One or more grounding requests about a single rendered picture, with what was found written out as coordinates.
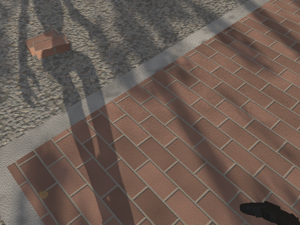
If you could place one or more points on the right robot hand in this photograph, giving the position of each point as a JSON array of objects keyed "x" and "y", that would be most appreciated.
[{"x": 269, "y": 212}]

